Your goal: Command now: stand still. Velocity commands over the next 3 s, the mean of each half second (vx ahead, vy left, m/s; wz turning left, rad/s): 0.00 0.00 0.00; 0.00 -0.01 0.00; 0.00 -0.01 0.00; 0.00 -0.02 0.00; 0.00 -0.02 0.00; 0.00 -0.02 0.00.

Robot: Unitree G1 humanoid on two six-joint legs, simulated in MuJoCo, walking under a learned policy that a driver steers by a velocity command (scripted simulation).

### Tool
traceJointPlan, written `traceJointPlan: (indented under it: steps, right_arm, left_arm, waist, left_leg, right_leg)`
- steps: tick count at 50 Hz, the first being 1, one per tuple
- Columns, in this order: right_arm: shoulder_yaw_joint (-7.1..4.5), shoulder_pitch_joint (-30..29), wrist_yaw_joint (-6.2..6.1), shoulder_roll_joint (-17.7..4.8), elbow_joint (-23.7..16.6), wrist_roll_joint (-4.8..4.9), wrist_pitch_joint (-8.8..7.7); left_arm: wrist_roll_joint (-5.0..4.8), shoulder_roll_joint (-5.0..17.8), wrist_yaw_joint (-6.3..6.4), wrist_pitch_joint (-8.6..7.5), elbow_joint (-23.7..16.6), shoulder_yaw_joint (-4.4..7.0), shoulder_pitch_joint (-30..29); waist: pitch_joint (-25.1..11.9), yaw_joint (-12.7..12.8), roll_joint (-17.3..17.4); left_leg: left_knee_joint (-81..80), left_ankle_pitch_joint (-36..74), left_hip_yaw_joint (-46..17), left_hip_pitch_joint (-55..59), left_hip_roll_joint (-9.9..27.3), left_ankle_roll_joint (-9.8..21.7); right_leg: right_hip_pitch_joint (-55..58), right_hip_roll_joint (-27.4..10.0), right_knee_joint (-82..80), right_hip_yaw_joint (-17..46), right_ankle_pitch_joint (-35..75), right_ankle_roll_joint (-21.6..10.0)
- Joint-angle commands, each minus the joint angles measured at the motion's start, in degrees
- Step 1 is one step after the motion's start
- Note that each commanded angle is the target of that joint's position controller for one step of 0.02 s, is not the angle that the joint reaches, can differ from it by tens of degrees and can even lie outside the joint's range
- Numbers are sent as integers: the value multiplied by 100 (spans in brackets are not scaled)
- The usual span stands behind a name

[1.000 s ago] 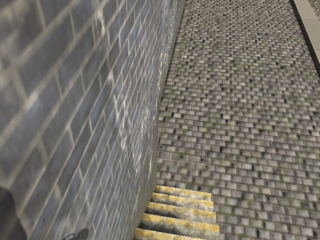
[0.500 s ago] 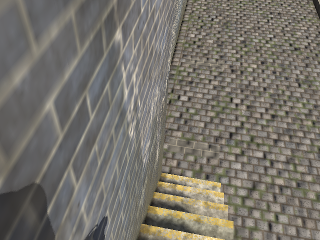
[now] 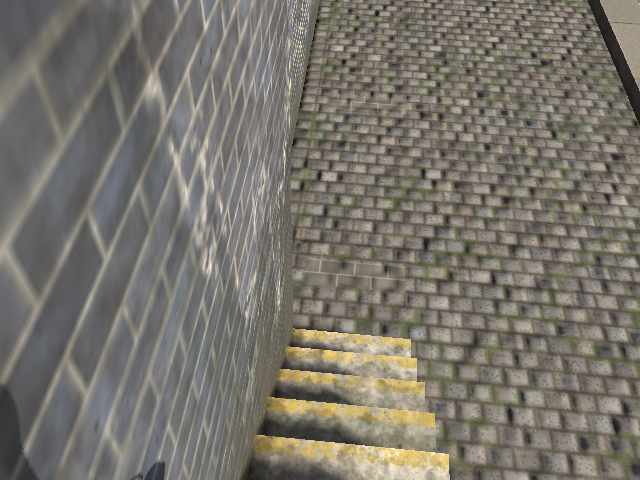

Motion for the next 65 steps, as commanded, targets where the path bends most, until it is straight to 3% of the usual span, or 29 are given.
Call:
traceJointPlan:
  steps: [1, 2, 3, 6, 9, 12, 13, 15, 19, 20, 22, 24, 28, 29, 30, 34, 40, 41, 47, 48, 49, 51, 54, 55, 58, 65]
  right_arm:
    - [-54, -22, -26, -440, -408, 60, -148]
    - [-51, 46, -39, -445, -345, 71, -159]
    - [-79, 154, -42, -494, -310, 48, -174]
    - [-74, 182, -60, -482, -312, 45, -198]
    - [-129, 165, -7, -619, -193, 121, -164]
    - [-120, 159, -15, -590, -184, 113, -147]
    - [-146, 113, -37, -603, -125, 42, -109]
    - [-118, 154, -29, -544, -96, 26, -71]
    - [-115, 94, -37, -536, -73, 56, -37]
    - [-100, 2, 0, -489, -190, 66, 7]
    - [-119, -98, -6, -512, -179, 34, 39]
    - [-150, -87, -55, -535, -118, 42, 55]
    - [-145, -144, -60, -480, -52, 59, 99]
    - [-178, -289, -63, -581, -183, 64, 95]
    - [-161, -291, -62, -494, -194, 31, 110]
    - [-146, -254, -44, -433, -200, 53, 139]
    - [-186, -330, -36, -439, -230, 44, 133]
    - [-147, -343, -11, -366, -303, 31, 142]
    - [-174, -264, 8, -408, -340, 28, 153]
    - [-155, -226, 12, -331, -207, -5, 151]
    - [-169, -260, 11, -397, -205, 41, 140]
    - [-189, -255, 3, -435, -180, 49, 134]
    - [-185, -220, 1, -421, -114, 36, 140]
    - [-204, -250, -9, -495, -225, 63, 144]
    - [-159, -183, -2, -364, -218, 32, 171]
    - [-162, -126, 9, -372, -257, 38, 186]
  left_arm:
    - [-27, 561, -9, 4, -367, 161, 179]
    - [-61, 538, -2, 35, -382, 153, 258]
    - [-3, 551, -7, 51, -460, 158, 216]
    - [-12, 545, -3, 47, -567, 167, 203]
    - [20, 533, 8, 49, -623, 185, 206]
    - [-16, 549, 15, 51, -627, 195, 257]
    - [-60, 653, 29, 52, -503, 255, 425]
    - [-56, 601, 22, 52, -493, 254, 522]
    - [-76, 621, 25, 65, -483, 280, 522]
    - [-205, 666, 64, 68, -412, 307, 539]
    - [-149, 675, 81, 34, -377, 325, 510]
    - [-146, 828, 68, 56, -310, 392, 576]
    - [-156, 769, 60, 94, -272, 400, 572]
    - [-132, 836, 92, 74, -198, 430, 588]
    - [-136, 896, 103, 72, -198, 449, 530]
    - [-169, 841, 113, 76, -170, 450, 484]
    - [-127, 841, 110, 39, -2, 470, 453]
    - [-107, 703, 131, 22, -51, 418, 352]
    - [-100, 757, 156, -1, 23, 419, 327]
    - [-74, 684, 129, -15, -31, 384, 192]
    - [-67, 619, 121, -19, -5, 363, 256]
    - [-71, 666, 121, -15, 50, 360, 272]
    - [-54, 656, 125, -1, 101, 354, 268]
    - [-73, 703, 150, 15, 160, 383, 372]
    - [-92, 722, 174, 28, 132, 403, 264]
    - [-100, 683, 185, 20, 152, 391, 290]
  waist:
    - [19, 117, 37]
    - [85, 97, 69]
    - [23, 55, 152]
    - [16, 27, 97]
    - [-123, 62, 108]
    - [-74, 28, 58]
    - [62, 37, 95]
    - [-41, 70, 97]
    - [-22, 38, 60]
    - [54, 16, 125]
    - [-11, 32, 86]
    - [-106, 10, 63]
    - [-96, 11, 30]
    - [-274, -13, 61]
    - [-265, -56, -58]
    - [-206, -68, 1]
    - [-258, -44, 32]
    - [-269, -41, -20]
    - [-196, -31, 73]
    - [-84, 5, 27]
    - [-150, 63, 124]
    - [-187, 40, 91]
    - [-157, 43, 107]
    - [-232, 6, 167]
    - [-117, -43, 76]
    - [-151, -69, 67]
  left_leg:
    - [-692, -187, -122, -1066, 322, -60]
    - [-649, -140, -60, -1115, 285, -99]
    - [-691, -148, -49, -1066, 289, -114]
    - [-671, -166, -19, -1030, 295, -127]
    - [-707, -26, -54, -966, 317, -90]
    - [-664, 67, -26, -839, 319, -94]
    - [-599, 124, 31, -854, 255, -76]
    - [-643, 61, 9, -793, 246, -71]
    - [-609, 164, 69, -637, 226, -87]
    - [-737, 121, 95, -649, 133, -61]
    - [-750, 356, 88, -585, 144, -13]
    - [-721, 453, 126, -446, 171, 33]
    - [-799, 526, 163, -374, 172, 9]
    - [-570, 459, 294, -254, -12, -27]
    - [-583, 524, 286, -227, -6, -28]
    - [-646, 614, 288, -217, 12, -14]
    - [-666, 683, 286, -238, 22, 27]
    - [-683, 650, 266, -271, 13, -13]
    - [-698, 511, 246, -284, 31, -11]
    - [-895, 680, 95, -440, 192, 33]
    - [-874, 673, 95, -437, 207, 30]
    - [-842, 642, 103, -372, 197, 14]
    - [-853, 585, 108, -381, 198, 10]
    - [-694, 397, 253, -243, 40, -25]
    - [-697, 379, 262, -226, 24, -14]
    - [-752, 532, 273, -115, 17, 2]
  right_leg:
    - [824, -692, -858, 943, 165, 719]
    - [763, -670, -882, 953, 146, 739]
    - [778, -625, -840, 957, 24, 730]
    - [712, -617, -859, 982, -32, 755]
    - [811, -579, -756, 933, 125, 765]
    - [685, -578, -824, 965, 197, 792]
    - [536, -507, -794, 855, 163, 673]
    - [593, -479, -796, 819, 53, 603]
    - [477, -474, -872, 871, 66, 584]
    - [432, -498, -822, 825, -24, 448]
    - [463, -438, -723, 745, 319, 404]
    - [516, -482, -806, 817, 477, 403]
    - [597, -474, -847, 856, 544, 413]
    - [515, -504, -922, 915, 791, 215]
    - [506, -480, -919, 909, 838, 147]
    - [479, -474, -881, 891, 814, 115]
    - [592, -441, -757, 824, 1196, 141]
    - [622, -404, -685, 757, 1248, 166]
    - [545, -399, -706, 771, 957, 183]
    - [674, -389, -600, 759, 912, 364]
    - [738, -446, -609, 811, 1040, 445]
    - [734, -437, -616, 826, 1074, 490]
    - [736, -417, -646, 816, 985, 466]
    - [590, -413, -762, 820, 934, 268]
    - [433, -393, -884, 832, 533, 97]
    - [460, -361, -881, 817, 704, 109]
Next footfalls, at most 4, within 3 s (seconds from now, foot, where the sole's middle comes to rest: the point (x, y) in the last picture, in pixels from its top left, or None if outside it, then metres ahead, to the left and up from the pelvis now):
none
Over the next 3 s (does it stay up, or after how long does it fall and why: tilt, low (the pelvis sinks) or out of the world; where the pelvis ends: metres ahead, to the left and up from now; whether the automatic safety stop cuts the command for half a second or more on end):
stays up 0.01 -0.02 0.01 its command is cut before an obstacle from the start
